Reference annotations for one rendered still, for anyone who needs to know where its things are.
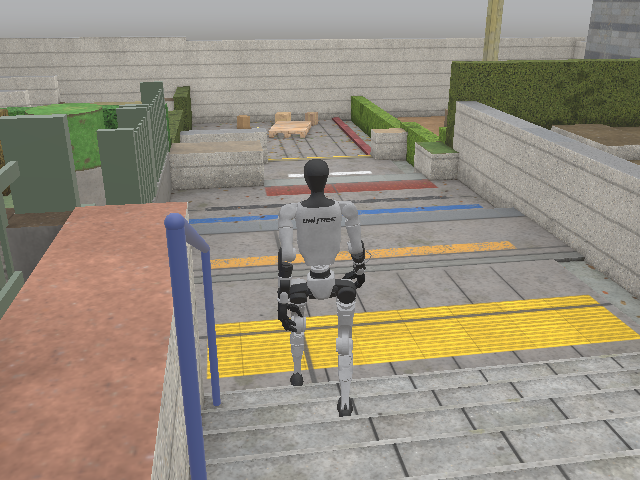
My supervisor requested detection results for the left robot thigh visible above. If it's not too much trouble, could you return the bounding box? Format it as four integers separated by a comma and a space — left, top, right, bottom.
289, 278, 309, 334

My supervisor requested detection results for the left robot upper arm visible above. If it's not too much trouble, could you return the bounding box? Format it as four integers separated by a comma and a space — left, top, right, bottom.
278, 203, 297, 262

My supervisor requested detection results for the robot left forearm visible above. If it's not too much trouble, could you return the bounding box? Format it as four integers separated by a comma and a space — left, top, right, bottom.
277, 247, 293, 304

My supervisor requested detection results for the robot left shin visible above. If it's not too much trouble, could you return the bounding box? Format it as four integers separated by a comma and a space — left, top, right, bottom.
290, 316, 304, 375

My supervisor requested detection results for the right robot upper arm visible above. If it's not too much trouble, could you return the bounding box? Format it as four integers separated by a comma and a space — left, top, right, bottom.
338, 201, 363, 254

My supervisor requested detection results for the robot right forearm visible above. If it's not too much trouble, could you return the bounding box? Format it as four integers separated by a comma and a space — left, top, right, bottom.
351, 240, 366, 275

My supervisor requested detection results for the robot right hand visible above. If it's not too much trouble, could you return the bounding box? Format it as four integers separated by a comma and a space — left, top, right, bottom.
342, 269, 365, 289

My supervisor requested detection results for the robot left hand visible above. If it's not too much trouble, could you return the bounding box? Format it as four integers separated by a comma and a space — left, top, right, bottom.
277, 302, 303, 332

